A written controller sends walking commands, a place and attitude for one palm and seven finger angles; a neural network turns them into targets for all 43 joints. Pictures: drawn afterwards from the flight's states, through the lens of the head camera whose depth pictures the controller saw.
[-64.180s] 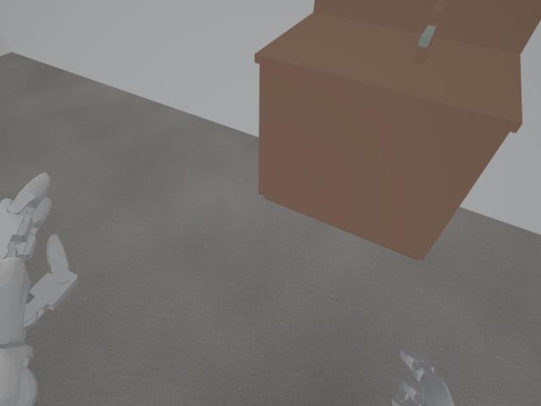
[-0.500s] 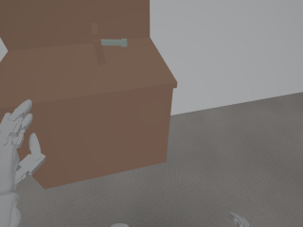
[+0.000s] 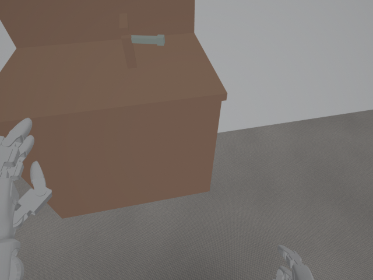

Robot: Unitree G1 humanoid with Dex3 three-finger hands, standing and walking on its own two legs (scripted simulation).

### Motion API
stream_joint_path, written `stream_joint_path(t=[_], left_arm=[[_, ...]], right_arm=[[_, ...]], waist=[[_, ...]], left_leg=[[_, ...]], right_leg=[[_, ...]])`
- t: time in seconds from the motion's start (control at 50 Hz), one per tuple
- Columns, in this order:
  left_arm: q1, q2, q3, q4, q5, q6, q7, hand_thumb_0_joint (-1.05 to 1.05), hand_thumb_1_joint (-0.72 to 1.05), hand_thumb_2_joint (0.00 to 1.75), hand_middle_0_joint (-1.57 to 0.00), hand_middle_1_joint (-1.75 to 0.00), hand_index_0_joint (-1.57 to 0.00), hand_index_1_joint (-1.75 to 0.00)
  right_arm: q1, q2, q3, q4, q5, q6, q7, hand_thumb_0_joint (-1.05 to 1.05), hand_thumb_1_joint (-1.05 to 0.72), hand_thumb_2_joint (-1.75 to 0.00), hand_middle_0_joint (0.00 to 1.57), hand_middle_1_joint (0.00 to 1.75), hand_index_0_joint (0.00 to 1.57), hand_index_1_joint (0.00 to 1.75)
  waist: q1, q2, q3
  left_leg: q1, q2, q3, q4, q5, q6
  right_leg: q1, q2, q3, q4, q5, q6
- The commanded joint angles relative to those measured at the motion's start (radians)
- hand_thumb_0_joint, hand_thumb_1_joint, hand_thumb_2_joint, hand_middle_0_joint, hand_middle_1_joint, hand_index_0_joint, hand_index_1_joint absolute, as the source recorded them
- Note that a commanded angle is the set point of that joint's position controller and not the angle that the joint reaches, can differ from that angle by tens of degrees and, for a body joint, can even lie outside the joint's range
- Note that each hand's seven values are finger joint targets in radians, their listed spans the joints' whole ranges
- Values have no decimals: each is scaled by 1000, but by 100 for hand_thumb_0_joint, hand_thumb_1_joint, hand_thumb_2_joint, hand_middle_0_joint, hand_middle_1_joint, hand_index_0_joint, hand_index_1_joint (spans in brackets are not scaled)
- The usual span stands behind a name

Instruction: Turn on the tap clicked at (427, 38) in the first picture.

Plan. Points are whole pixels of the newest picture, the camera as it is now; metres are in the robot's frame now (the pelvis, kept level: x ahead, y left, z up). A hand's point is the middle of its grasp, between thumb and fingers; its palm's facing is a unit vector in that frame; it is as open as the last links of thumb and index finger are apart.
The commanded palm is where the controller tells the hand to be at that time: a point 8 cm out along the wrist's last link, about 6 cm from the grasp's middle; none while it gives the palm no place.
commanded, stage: stand and check the lever's angle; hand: left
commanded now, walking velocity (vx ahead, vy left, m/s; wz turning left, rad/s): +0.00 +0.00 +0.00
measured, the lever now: (160, 40) +0.85 +0.15 +0.13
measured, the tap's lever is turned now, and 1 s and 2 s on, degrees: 73 73 73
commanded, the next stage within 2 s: stand and wait in 0.26 s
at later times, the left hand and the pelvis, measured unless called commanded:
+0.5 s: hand (45, 170) +0.25 +0.26 +0.17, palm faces +0.37 -0.86 -0.36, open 7.4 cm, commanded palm +0.20 +0.30 +0.18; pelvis +0.03 +0.02 +0.01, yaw -1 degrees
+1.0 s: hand (42, 166) +0.26 +0.27 +0.16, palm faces +0.36 -0.86 -0.36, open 7.4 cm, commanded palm +0.20 +0.31 +0.18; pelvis +0.04 +0.04 +0.01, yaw -1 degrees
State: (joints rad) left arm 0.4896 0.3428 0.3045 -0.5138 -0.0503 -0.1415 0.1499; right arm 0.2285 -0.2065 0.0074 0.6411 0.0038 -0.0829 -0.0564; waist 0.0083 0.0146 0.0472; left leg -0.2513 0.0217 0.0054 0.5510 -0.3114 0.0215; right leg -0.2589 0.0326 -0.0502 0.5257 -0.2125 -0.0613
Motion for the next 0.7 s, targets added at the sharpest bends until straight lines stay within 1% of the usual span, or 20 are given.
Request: stream_joint_path(t=[0.0,0.02,0.04,0.06,0.1,0.12,0.14,0.18,0.2,0.24,0.28,0.3,0.32,0.38,0.42,0.44,0.58,0.6,0.62,0.68], left_arm=[[-116,165,115,-171,-4,-57,31,0,90,90,-20,-30,-20,-30],[-90,167,116,-142,-2,-54,26,0,90,90,-20,-30,-20,-30],[-95,155,104,-154,4,-51,22,0,90,90,-20,-30,-20,-30],[-111,157,103,-168,9,-53,22,0,90,90,-20,-30,-20,-30],[-128,174,111,-193,13,-57,24,0,90,90,-20,-30,-20,-30],[-108,178,118,-181,12,-56,26,0,90,90,-20,-30,-20,-30],[-97,165,108,-177,9,-54,25,0,90,90,-20,-30,-20,-30],[-85,170,114,-195,4,-52,26,0,90,90,-20,-30,-20,-30],[-78,175,120,-190,2,-50,26,0,90,90,-20,-30,-20,-30],[-65,170,119,-193,-1,-50,26,0,90,90,-20,-30,-20,-30],[-67,173,120,-197,-3,-49,27,0,90,90,-20,-30,-20,-30],[-70,187,134,-197,-3,-48,27,0,90,90,-20,-30,-20,-30],[-62,172,122,-190,-5,-47,27,0,90,90,-20,-30,-20,-30],[-71,168,118,-193,-6,-46,26,0,90,90,-20,-30,-20,-30],[-80,161,106,-182,-6,-43,24,0,90,90,-20,-30,-20,-30],[-77,166,112,-175,-5,-43,26,0,90,90,-20,-30,-20,-30],[-87,166,106,-199,-5,-44,27,0,90,90,-20,-30,-20,-30],[-82,176,115,-191,-4,-42,27,0,90,90,-20,-30,-20,-30],[-79,161,103,-179,-5,-41,26,0,90,90,-20,-30,-20,-30],[-82,161,104,-178,-6,-41,25,0,90,90,-20,-30,-20,-30]], right_arm=[[-139,-130,-55,-186,8,-53,-24,0,-90,-90,20,30,20,30],[-137,-121,-51,-173,14,-49,-22,0,-90,-90,20,30,20,30],[-140,-111,-43,-178,10,-48,-21,0,-90,-90,20,30,20,30],[-145,-111,-37,-177,5,-49,-20,0,-90,-90,20,30,20,30],[-152,-114,-40,-180,3,-55,-20,0,-90,-90,20,30,20,30],[-143,-113,-42,-176,1,-56,-20,0,-90,-90,20,30,20,30],[-140,-115,-44,-179,0,-56,-18,0,-90,-90,20,30,20,30],[-139,-117,-49,-182,-1,-55,-15,0,-90,-90,20,30,20,30],[-141,-120,-50,-183,-1,-55,-16,0,-90,-90,20,30,20,30],[-143,-118,-49,-186,1,-50,-15,0,-90,-90,20,30,20,30],[-148,-118,-48,-190,0,-44,-17,0,-90,-90,20,30,20,30],[-151,-120,-49,-190,-2,-43,-19,0,-90,-90,20,30,20,30],[-148,-115,-48,-190,1,-41,-18,0,-90,-90,20,30,20,30],[-147,-118,-49,-190,0,-37,-18,0,-90,-90,20,30,20,30],[-151,-117,-45,-190,0,-36,-19,0,-90,-90,20,30,20,30],[-153,-116,-44,-192,-1,-35,-20,0,-90,-90,20,30,20,30],[-153,-118,-47,-192,-1,-32,-19,0,-90,-90,20,30,20,30],[-156,-120,-47,-195,-3,-33,-22,0,-90,-90,20,30,20,30],[-156,-116,-44,-191,-2,-31,-20,0,-90,-90,20,30,20,30],[-154,-118,-46,-192,-2,-28,-19,0,-90,-90,20,30,20,30]], waist=[[8,7,-101],[2,56,-92],[-3,90,-52],[-4,92,-34],[0,57,-61],[1,17,-85],[1,5,-101],[2,17,-136],[2,37,-131],[3,31,-143],[3,52,-141],[3,52,-143],[2,39,-148],[3,36,-159],[1,53,-134],[3,38,-139],[3,53,-173],[4,49,-159],[2,52,-148],[2,38,-150]], left_leg=[[62,117,-149,-170,55,51],[23,108,-126,-190,-33,39],[-12,92,-117,-206,-90,35],[-37,88,-118,-216,-104,32],[-20,78,-99,-194,-35,27],[-5,75,-90,-176,17,24],[4,69,-79,-162,51,19],[35,65,-65,-146,126,13],[35,64,-66,-149,140,10],[45,73,-71,-157,185,9],[42,73,-70,-160,199,7],[46,73,-72,-164,213,6],[56,76,-68,-159,230,6],[59,73,-64,-161,227,3],[50,73,-70,-177,208,2],[48,74,-70,-180,198,4],[75,69,-60,-166,264,0],[68,67,-66,-173,258,-2],[61,69,-62,-177,246,-1],[55,64,-60,-176,229,-2]], right_leg=[[19,-82,160,-129,-63,50],[23,-85,156,-151,-125,51],[18,-76,151,-166,-147,48],[25,-70,143,-172,-136,46],[53,-74,147,-177,-78,42],[69,-80,153,-178,-35,41],[78,-86,158,-180,-13,40],[97,-94,161,-173,54,36],[94,-93,157,-170,65,35],[109,-83,141,-153,113,37],[112,-79,135,-151,129,39],[113,-77,132,-150,141,39],[118,-77,132,-146,161,40],[124,-76,129,-150,166,42],[108,-70,127,-154,147,42],[112,-69,123,-155,143,44],[133,-72,120,-150,203,43],[125,-70,118,-154,190,43],[122,-69,117,-157,182,44],[129,-70,121,-165,181,43]])
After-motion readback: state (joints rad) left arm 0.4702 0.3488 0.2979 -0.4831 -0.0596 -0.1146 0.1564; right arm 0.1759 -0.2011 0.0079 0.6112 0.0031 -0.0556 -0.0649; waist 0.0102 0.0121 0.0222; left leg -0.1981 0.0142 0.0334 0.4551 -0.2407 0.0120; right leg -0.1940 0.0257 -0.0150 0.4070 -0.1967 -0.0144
